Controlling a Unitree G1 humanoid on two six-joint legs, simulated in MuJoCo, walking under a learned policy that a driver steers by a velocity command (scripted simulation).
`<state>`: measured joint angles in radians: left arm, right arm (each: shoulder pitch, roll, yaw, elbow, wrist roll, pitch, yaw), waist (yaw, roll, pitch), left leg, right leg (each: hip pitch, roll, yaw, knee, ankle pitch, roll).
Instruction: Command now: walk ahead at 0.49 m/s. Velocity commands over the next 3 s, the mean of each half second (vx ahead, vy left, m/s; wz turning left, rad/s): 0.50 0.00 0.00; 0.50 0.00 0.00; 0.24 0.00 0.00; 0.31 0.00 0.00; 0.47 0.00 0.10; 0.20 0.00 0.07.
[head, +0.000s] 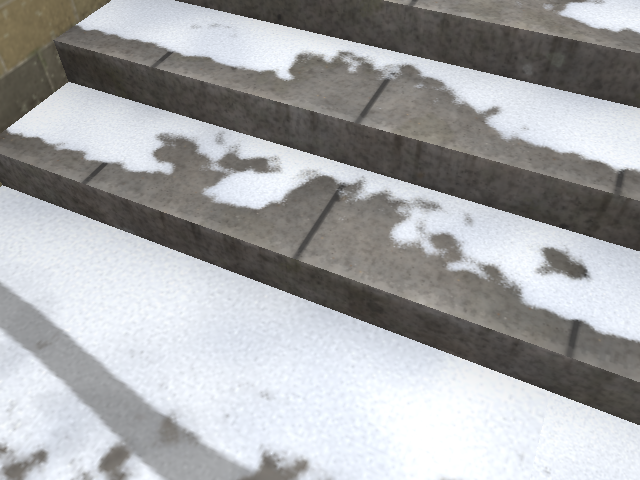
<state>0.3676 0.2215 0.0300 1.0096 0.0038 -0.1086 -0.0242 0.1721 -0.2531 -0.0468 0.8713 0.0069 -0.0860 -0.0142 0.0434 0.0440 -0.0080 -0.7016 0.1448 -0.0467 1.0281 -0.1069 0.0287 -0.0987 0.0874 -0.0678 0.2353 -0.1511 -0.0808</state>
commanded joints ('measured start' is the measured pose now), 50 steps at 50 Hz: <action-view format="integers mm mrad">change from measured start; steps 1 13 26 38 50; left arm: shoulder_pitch -32 18 -163 -148 12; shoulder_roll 148 162 78 94 100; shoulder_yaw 23 24 4 20 30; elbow -61 -48 -134 -131 -28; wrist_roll -6 -2 39 36 4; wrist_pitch -9 46 62 17 -12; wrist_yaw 21 35 -17 11 24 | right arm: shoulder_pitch -27 181 203 262 94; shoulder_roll -25 -179 -78 -103 -3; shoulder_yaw -4 -62 -20 -22 0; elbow -56 -32 64 136 81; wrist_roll -5 9 -21 -27 -55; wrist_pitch -9 -41 -27 -13 28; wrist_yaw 6 45 37 17 50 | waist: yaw -29 -186 -27 13 -65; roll -82 -86 41 -18 -105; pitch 79 -166 51 8 34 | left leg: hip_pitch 2 634 513 697 115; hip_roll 5 -79 44 40 -43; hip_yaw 8 36 -59 19 72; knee -204 -506 -919 -585 -6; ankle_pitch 161 53 100 456 -66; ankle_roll -14 127 178 122 14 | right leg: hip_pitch -88 5 -517 -149 11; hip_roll -267 -244 -211 -87 -297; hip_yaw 162 67 47 -30 149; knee -146 473 703 193 -87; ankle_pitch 178 511 48 3 327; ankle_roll -149 -29 53 -18 -109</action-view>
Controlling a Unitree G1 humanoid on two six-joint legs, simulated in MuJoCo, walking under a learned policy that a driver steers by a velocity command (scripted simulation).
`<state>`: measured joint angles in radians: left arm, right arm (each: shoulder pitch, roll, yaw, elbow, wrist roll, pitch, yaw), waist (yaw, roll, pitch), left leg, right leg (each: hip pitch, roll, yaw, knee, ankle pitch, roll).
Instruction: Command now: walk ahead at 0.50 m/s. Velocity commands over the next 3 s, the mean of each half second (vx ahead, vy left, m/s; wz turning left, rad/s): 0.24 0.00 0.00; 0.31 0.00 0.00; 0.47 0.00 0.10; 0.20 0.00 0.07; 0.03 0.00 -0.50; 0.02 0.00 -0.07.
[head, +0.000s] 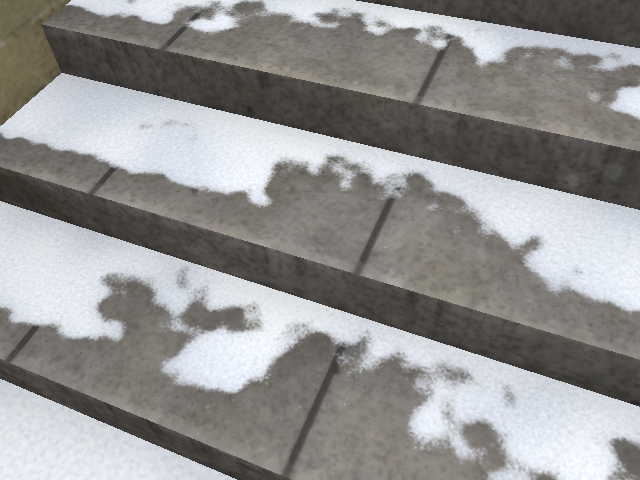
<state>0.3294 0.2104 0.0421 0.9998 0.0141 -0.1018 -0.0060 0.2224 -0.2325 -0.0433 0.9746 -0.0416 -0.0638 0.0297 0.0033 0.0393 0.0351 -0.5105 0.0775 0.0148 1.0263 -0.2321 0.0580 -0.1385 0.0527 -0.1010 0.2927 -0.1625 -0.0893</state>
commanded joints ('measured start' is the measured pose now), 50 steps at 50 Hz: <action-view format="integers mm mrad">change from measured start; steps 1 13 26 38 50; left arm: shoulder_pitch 62 71 168 186 -16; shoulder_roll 107 55 -65 32 -52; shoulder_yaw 15 -13 -40 6 8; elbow -12 -2 138 119 -20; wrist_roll -7 -32 3 11 21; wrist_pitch -18 0 135 47 27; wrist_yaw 6 33 61 56 5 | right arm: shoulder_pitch -6 280 64 -9 275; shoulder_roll -22 -122 1 32 -58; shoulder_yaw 0 -11 36 -11 -25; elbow -40 88 53 -29 60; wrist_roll -5 -17 33 1 17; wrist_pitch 8 -44 44 13 7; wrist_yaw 9 -60 -68 1 -28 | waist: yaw -17 -118 34 8 -66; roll -101 70 52 -131 47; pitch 3 -169 -10 102 101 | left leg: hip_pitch -96 625 130 -181 462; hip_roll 24 161 96 -57 258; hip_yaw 21 -159 -155 43 -446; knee -42 -603 -788 -33 -881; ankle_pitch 83 1013 -95 -159 -379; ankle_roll -23 65 87 -25 216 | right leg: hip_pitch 52 -163 52 60 -801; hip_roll -254 -93 -70 -287 -118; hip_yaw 166 25 53 388 62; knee -148 624 247 -139 1439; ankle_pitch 359 117 -148 -319 -214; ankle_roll -102 32 89 -122 -12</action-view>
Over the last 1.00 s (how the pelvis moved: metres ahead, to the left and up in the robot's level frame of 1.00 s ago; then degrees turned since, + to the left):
0.54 0.02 0.00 0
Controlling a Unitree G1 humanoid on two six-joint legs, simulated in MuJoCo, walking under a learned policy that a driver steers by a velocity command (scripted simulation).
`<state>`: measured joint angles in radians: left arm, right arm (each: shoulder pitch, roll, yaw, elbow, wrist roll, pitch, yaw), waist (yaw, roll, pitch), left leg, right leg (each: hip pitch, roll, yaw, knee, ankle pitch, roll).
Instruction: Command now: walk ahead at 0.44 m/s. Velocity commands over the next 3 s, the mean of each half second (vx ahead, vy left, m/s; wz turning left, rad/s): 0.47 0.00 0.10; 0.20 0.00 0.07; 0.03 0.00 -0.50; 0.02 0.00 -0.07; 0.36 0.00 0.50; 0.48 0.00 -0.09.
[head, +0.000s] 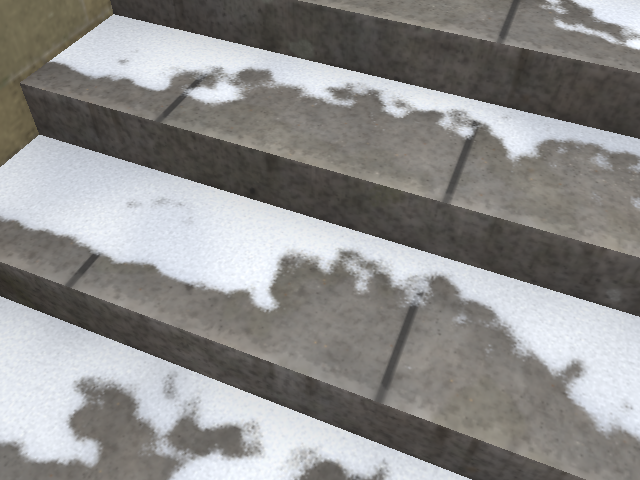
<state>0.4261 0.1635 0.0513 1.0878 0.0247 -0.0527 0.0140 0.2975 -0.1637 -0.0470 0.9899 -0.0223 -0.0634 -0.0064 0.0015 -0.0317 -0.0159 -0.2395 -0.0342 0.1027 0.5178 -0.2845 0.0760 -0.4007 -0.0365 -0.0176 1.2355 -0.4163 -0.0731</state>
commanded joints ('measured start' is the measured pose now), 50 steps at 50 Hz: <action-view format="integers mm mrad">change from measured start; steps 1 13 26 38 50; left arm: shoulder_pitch -153 -477 -314 -130 -181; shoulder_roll -14 -70 -157 79 71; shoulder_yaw -2 -116 -100 -61 -1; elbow -137 -467 -58 -91 -293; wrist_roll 4 -15 66 41 1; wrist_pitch -24 42 -38 -69 -2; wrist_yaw -15 -7 -73 -91 -70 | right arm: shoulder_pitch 205 217 120 -221 -24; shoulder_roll -106 -77 51 -25 -171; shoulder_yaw -9 75 41 28 -58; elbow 59 123 -41 -136 -101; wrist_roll -10 44 2 -40 -40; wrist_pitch -3 -31 8 37 -17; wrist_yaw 13 -39 96 95 -44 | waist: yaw -45 43 -90 -53 -61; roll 102 6 79 -29 120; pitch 146 134 -15 -79 -144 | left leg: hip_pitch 194 -145 -838 -529 126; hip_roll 332 211 30 149 437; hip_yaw -466 -87 -407 -55 -379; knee -351 -587 1457 613 -215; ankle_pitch -243 493 330 253 547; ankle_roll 179 131 259 -36 271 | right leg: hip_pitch -623 -434 -86 203 -558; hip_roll -31 -35 -212 -119 33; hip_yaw -29 -168 241 -181 108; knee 624 251 -890 -934 762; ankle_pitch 44 60 54 1004 -227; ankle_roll -40 -52 -109 -130 8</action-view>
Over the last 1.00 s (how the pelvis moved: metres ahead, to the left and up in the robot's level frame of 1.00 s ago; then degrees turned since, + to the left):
0.24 0.07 -0.01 0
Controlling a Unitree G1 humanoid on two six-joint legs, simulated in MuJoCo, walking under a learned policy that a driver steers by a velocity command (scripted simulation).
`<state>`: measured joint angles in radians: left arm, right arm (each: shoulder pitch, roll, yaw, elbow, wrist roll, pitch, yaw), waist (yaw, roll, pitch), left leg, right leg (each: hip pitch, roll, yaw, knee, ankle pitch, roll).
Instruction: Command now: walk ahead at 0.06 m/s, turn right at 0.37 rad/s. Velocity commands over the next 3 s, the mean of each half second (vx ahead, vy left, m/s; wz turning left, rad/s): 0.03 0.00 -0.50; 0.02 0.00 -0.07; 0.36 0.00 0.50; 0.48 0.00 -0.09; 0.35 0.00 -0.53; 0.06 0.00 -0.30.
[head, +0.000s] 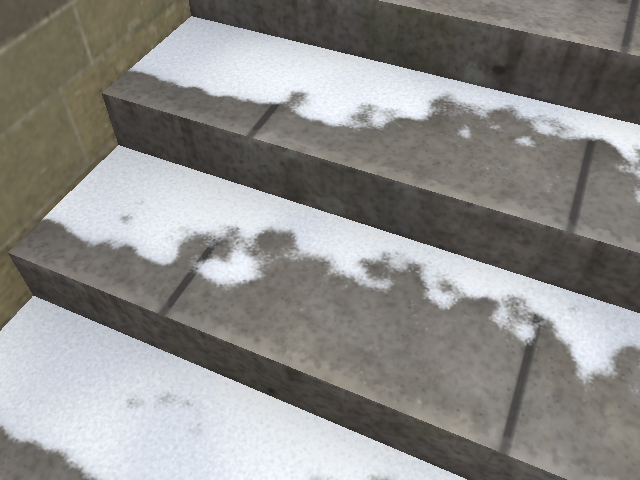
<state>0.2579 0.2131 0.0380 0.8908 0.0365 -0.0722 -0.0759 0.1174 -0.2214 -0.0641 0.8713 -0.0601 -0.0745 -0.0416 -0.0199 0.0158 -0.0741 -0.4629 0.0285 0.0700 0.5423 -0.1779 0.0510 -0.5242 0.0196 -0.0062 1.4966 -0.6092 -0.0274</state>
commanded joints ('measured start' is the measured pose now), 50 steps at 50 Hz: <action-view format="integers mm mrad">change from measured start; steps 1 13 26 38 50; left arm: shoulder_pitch -26 -270 196 -267 -149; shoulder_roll -25 -2 441 61 108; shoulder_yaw -5 -101 54 -64 15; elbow -131 -291 -152 -169 -228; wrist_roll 10 1 1 -53 -8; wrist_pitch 24 73 -80 -60 -51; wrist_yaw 26 12 39 53 80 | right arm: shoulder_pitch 67 275 -46 32 -84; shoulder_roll -33 -93 -48 -88 -176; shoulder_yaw -9 22 7 42 -13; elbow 12 53 -308 -215 -269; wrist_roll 24 -49 57 45 57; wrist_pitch -2 -15 -51 -3 -51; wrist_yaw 10 33 59 80 28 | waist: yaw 26 -27 191 -13 78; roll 43 47 -321 -13 40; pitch -59 -48 -284 -80 -6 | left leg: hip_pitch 235 388 -409 -281 -36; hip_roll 329 338 -94 59 110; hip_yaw -255 -31 -312 -125 -430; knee -277 -397 865 645 -231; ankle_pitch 385 19 -238 -265 -442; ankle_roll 260 214 -79 -183 186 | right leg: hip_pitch -406 -835 359 -13 255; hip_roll -46 -145 -302 -184 -72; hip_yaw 100 117 931 304 15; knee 459 492 -992 -969 -916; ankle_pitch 24 212 426 415 146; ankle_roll -63 -34 -257 -168 -80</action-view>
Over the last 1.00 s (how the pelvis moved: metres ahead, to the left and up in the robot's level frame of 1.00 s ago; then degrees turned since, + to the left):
0.44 0.02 0.15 3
